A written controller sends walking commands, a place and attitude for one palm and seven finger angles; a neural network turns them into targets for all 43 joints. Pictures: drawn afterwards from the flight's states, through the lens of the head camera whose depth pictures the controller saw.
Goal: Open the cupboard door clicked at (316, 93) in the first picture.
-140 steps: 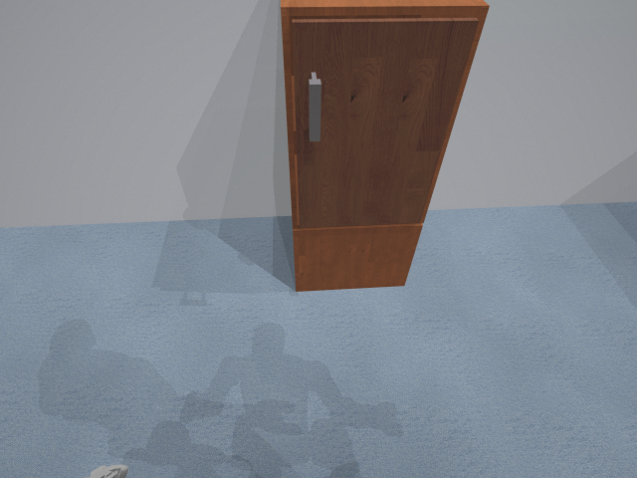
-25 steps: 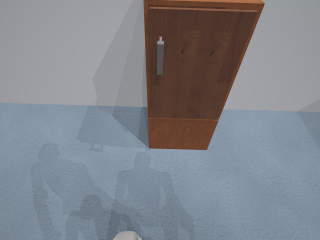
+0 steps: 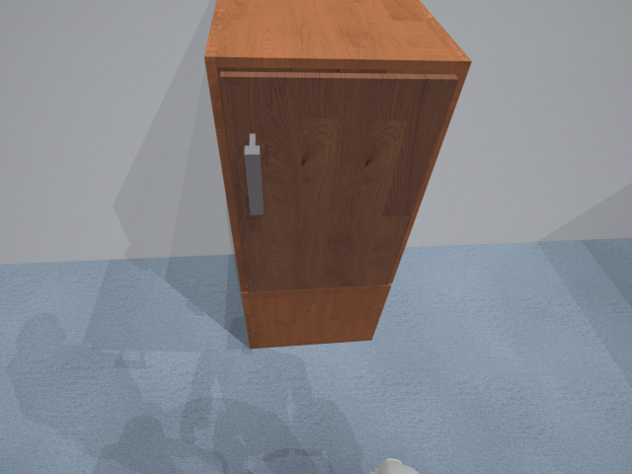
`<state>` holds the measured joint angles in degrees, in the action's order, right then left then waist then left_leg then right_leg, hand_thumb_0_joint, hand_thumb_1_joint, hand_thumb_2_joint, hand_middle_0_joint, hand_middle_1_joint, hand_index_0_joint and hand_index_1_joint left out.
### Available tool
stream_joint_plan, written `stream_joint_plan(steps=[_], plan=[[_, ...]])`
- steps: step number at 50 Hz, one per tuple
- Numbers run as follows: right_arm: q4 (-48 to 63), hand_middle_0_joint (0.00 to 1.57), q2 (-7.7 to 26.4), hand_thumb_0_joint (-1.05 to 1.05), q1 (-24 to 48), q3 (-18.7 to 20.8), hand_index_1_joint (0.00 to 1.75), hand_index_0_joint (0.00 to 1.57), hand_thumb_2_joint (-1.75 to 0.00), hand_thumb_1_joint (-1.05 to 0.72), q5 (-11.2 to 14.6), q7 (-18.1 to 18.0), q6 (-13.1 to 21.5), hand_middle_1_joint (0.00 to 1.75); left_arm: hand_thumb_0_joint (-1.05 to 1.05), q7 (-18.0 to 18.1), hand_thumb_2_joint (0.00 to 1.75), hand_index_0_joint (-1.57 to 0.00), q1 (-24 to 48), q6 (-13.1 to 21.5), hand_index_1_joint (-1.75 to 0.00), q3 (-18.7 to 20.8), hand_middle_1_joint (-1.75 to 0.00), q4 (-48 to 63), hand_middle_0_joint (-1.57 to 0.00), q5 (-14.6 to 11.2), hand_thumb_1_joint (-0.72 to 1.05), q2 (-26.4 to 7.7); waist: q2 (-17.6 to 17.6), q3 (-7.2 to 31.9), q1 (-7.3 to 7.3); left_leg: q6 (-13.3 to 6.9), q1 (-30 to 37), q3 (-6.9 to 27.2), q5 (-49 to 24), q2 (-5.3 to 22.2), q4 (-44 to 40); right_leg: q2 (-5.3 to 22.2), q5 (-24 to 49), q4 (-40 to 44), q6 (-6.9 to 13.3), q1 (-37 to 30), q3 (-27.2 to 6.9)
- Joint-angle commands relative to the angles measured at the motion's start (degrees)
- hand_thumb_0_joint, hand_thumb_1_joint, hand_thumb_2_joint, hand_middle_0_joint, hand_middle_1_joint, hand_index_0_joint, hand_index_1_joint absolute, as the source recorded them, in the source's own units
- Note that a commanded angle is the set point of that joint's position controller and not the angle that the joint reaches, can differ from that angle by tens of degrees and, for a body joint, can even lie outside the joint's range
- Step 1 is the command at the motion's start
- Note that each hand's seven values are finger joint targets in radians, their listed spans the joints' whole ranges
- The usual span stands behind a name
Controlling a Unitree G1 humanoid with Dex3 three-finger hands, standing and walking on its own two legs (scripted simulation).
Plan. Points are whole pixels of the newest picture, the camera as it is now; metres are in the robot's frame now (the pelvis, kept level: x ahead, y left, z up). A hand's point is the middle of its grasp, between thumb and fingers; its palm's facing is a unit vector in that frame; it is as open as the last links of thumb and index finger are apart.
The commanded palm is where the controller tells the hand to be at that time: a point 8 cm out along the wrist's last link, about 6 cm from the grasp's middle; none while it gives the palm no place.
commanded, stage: come to a stop and stand still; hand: left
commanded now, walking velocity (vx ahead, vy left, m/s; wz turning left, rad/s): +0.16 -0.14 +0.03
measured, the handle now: (254, 174) +0.60 +0.14 +0.03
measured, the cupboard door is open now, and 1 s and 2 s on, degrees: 0 0 0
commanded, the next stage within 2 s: look again from close up in 1.46 s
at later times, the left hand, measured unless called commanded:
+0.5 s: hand out of the picture +0.14 +0.17 -0.19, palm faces +0.10 -0.98 -0.19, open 7.3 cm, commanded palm none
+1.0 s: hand out of the picture +0.03 +0.16 -0.18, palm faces +0.03 -0.99 -0.16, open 7.4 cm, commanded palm none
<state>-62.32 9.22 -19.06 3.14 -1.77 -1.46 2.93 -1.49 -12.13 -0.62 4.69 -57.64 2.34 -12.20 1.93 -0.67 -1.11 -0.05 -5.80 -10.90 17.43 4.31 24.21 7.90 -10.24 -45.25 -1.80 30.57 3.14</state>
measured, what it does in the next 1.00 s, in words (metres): steps on the spot: right foot, then left foot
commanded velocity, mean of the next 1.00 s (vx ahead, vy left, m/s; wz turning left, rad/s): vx -0.09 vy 0.00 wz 0.00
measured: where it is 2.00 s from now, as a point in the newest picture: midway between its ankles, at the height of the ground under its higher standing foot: outside the picture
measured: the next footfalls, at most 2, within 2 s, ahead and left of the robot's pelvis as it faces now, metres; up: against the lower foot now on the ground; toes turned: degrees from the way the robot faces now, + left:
right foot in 0.12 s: +0.18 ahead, -0.18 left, +0.00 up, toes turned -7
left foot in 0.50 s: +0.09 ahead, +0.07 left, +0.00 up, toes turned +4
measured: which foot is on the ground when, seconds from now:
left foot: down 0.00-0.12, up 0.14-0.48, down 0.50-1.00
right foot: up 0.00-0.10, down 0.12-0.50, up 0.52-1.00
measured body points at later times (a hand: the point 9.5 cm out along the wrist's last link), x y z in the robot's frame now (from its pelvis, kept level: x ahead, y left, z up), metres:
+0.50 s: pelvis +0.06 -0.02 -0.02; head +0.09 +0.01 +0.43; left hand +0.14 +0.23 -0.18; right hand +0.16 -0.26 -0.16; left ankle +0.06 +0.07 -0.75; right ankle +0.14 -0.17 -0.74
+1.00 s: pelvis +0.03 -0.01 +0.00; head +0.04 +0.00 +0.45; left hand +0.03 +0.21 -0.16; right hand +0.02 -0.25 -0.15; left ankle +0.06 +0.07 -0.74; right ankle +0.00 -0.16 -0.72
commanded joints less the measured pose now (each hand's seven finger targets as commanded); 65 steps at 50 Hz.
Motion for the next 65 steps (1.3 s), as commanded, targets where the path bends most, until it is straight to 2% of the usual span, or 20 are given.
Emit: stream_joint_plan(steps=[1,3,4,5,6,8,11,17,22,23,25,27,30,37,48,50,52,53,56,65], plan=[[1.4,0.2,9.9,0.0,-2.9,2.4,0.3,0.2,-0.9,-0.9,-0.5,-0.3,0.0,0.3,0.0,-0.7,0.9,-0.2,1.0,0.7,-0.3,-0.6,-0.3,2.6,-0.2,-0.6,0.9,0.0,-9.8,-7.0,-0.88,-7.1,-5.5,8.5,-12.3,14.2,-8.6,-2.5,-1.3,8.4,1.0,-5.5,3.2],[1.4,0.2,9.6,0.0,-1.7,2.0,0.3,0.2,-0.9,-0.9,-0.3,-0.3,-0.6,0.3,0.0,-0.3,0.9,-0.2,-4.1,1.4,-0.3,-0.3,-0.3,1.1,-0.2,-0.7,0.9,-1.1,-9.0,-3.6,1.9,-4.9,-6.9,6.7,-13.9,11.6,-0.5,-4.6,1.2,15.3,1.7,-16.3,4.7],[0.9,0.2,8.1,0.0,-2.5,1.4,0.3,0.2,-0.9,-0.9,0.1,0.0,-0.6,0.3,0.0,0.3,0.9,-0.2,-10.0,2.5,-0.3,-0.1,-0.3,-1.0,-0.2,-0.6,0.9,-3.6,-3.9,0.5,4.54,-2.3,-8.2,3.8,-13.7,7.3,9.0,-3.7,7.2,19.4,1.8,-25.3,3.2],[0.7,0.2,3.0,0.0,-6.7,-0.1,0.3,0.2,-0.9,-0.9,0.7,0.4,-0.7,0.3,0.0,1.6,0.9,-0.2,-12.4,3.8,-0.3,0.5,-0.3,-2.1,-0.2,-0.4,0.9,-9.0,10.1,6.9,4.19,0.8,-17.2,1.4,2.9,2.0,21.8,10.1,25.3,21.7,4.7,-36.3,-11.7],[1.6,0.2,2.6,0.0,-7.6,-0.6,0.3,0.2,-0.9,-0.9,1.4,-0.3,-1.4,0.3,0.0,2.1,0.9,-0.2,-12.3,3.7,-0.3,0.1,-0.3,-1.7,-0.2,-1.5,0.9,-11.7,10.4,10.4,3.04,1.3,-13.8,6.8,18.5,-0.1,28.2,16.8,44.3,22.3,8.8,-32.4,-15.0],[1.5,0.2,3.7,0.0,-7.3,0.1,0.3,0.2,-0.9,-0.9,1.9,-0.8,-2.4,0.3,0.0,3.0,0.9,-0.2,-4.7,2.9,-0.3,0.1,-0.3,0.1,-0.2,-1.1,0.9,-10.8,14.5,10.2,1.81,1.2,-16.1,10.1,18.3,0.2,33.4,15.7,53.5,19.3,12.2,-30.3,-12.0],[1.5,0.2,3.3,0.0,-2.2,0.3,0.3,0.2,-0.9,-0.9,1.5,-0.8,-4.1,0.3,0.0,4.2,0.9,-0.2,-1.6,1.1,-0.3,0.0,-0.3,1.1,-0.2,-0.8,0.9,-8.4,5.8,4.7,2.36,1.9,-18.3,10.6,15.5,-0.9,37.4,14.5,47.6,19.8,12.6,-23.7,-8.6],[4.6,0.2,3.4,0.0,0.6,1.2,0.3,0.2,-0.9,-0.9,0.8,0.5,-5.9,0.3,0.0,4.7,0.9,-0.2,2.2,0.1,-0.3,0.9,-0.3,4.2,-0.2,-0.4,0.9,-8.3,7.7,5.2,1.38,2.9,-17.7,10.5,9.6,-2.0,34.9,13.6,32.5,22.8,12.2,-18.2,-5.7],[5.4,0.2,3.0,0.0,-2.0,1.0,0.3,0.2,-0.9,-0.9,1.0,0.5,-4.4,0.3,0.0,4.1,0.9,-0.2,3.5,-0.8,-0.3,1.0,-0.3,5.2,-0.2,-0.5,0.9,-8.2,8.1,6.2,-0.78,1.9,-6.4,6.8,-0.7,-3.1,10.6,9.4,14.6,19.4,8.7,-14.2,-5.0],[5.2,0.2,4.1,0.0,-2.9,0.9,0.3,0.2,-0.9,-0.9,0.9,0.6,-3.8,0.3,0.0,3.8,0.9,-0.2,2.8,-1.2,-0.3,0.6,-0.3,5.1,-0.2,-1.0,0.9,-6.7,5.3,5.5,-1.29,1.5,-1.1,7.4,-5.8,-2.0,2.6,6.5,6.5,16.0,6.2,-10.1,-3.6],[8.5,0.2,12.2,0.0,1.4,2.0,0.3,0.2,-0.9,-0.9,0.2,0.4,-3.2,0.3,0.0,3.4,0.9,-0.2,0.6,-2.1,-0.3,-0.7,-0.3,6.6,-0.2,-1.5,0.9,-1.2,-19.5,-0.3,-0.48,-6.0,-10.1,30.1,-12.4,17.0,-11.3,-6.2,-22.1,-2.4,-0.2,-3.0,0.8],[9.5,0.2,10.7,0.0,7.7,1.2,0.3,0.2,-0.9,-0.9,-0.1,-1.0,-2.9,0.3,0.0,3.4,0.9,-0.2,1.4,-2.8,-0.3,0.1,-0.3,5.0,-0.2,-0.9,0.9,-3.4,-12.0,-3.8,0.57,-7.8,-17.7,28.8,-4.0,15.0,-13.7,-5.9,-17.1,-13.1,0.2,-5.0,-7.7],[8.8,0.2,7.6,0.0,10.7,-0.2,0.3,0.2,-0.9,-0.9,0.6,-1.4,-1.9,0.3,0.0,2.4,0.9,-0.2,-5.5,-2.1,-0.3,-0.2,-0.3,0.4,-0.2,-0.9,0.9,-3.4,-7.8,-1.6,3.04,-6.0,-8.7,19.5,-7.4,9.7,-12.0,-5.9,-9.2,-13.5,-0.9,-3.7,-7.2],[3.4,0.2,8.3,0.0,1.3,0.4,0.3,0.2,-0.9,-0.9,1.0,-2.7,-1.7,0.3,0.0,2.4,0.9,-0.2,-4.9,-2.3,-0.3,-1.0,-0.3,-1.4,-0.2,-1.1,0.9,-2.7,-7.7,0.8,-0.84,-7.1,6.2,19.6,-28.0,13.0,-9.9,-5.6,-12.4,-4.4,-2.0,-4.4,-6.0],[-0.6,0.2,8.5,0.0,2.1,0.7,0.3,0.2,-0.9,-0.9,0.7,-1.4,-2.6,0.3,0.0,2.7,0.9,-0.2,-7.3,-2.0,-0.3,-2.5,-0.3,-4.7,-0.2,-1.4,0.9,1.0,-9.7,-1.0,0.34,-7.7,-4.2,20.4,-4.0,10.6,-12.8,-5.5,-12.5,12.1,0.6,-16.0,-1.8],[-1.3,0.2,7.5,0.0,2.0,0.6,0.3,0.2,-0.9,-0.9,1.0,-1.1,-2.7,0.3,0.0,3.0,0.9,-0.2,-9.6,-1.3,-0.3,-2.7,-0.3,-6.1,-0.2,-1.4,0.9,0.9,-7.6,-1.5,1.78,-5.6,-8.5,18.3,-1.2,8.3,-10.7,-5.6,-4.0,22.3,0.9,-22.4,-0.7],[-1.9,0.2,3.7,0.0,0.4,-0.1,0.3,0.2,-0.9,-0.9,1.5,-0.6,-2.7,0.3,0.0,3.6,0.9,-0.2,-9.6,-0.2,-0.3,-2.8,-0.3,-6.6,-0.2,-1.3,0.9,-1.1,-1.6,-3.1,1.33,-1.5,-13.0,14.1,2.8,3.2,-7.0,-0.6,-4.9,28.6,2.6,-25.2,-6.7],[-2.0,0.2,2.1,0.0,0.1,-0.8,0.3,0.2,-0.9,-0.9,1.6,-0.4,-2.7,0.3,0.0,3.7,0.9,-0.2,-8.5,0.2,-0.3,-3.1,-0.3,-6.4,-0.2,-1.5,0.9,-2.0,-0.2,-3.8,0.7,-0.4,-10.7,11.7,1.3,0.7,-4.8,2.4,-8.9,30.4,4.1,-20.4,-9.3],[-3.1,0.2,1.0,0.0,-1.9,-1.4,0.3,0.2,-0.9,-0.9,0.8,-0.1,-3.8,0.3,0.0,3.7,0.9,-0.2,-5.4,0.6,-0.3,-3.2,-0.3,-6.0,-0.2,-1.8,0.9,-2.2,9.9,-8.6,-0.33,-0.1,-5.8,9.2,-2.8,-0.7,0.5,2.5,-21.7,35.8,5.1,-8.2,-11.6],[-4.8,0.2,-0.1,0.0,-5.3,-1.9,0.3,0.2,-0.9,-0.9,0.8,-0.5,-3.5,0.3,0.0,3.8,0.9,-0.2,-8.8,0.8,-0.3,-3.5,-0.3,-5.9,-0.2,-2.2,0.9,0.4,-0.2,-8.7,0.28,0.1,-6.8,10.0,-4.9,0.6,-0.9,-1.1,-16.5,32.1,4.6,-10.1,-8.8]])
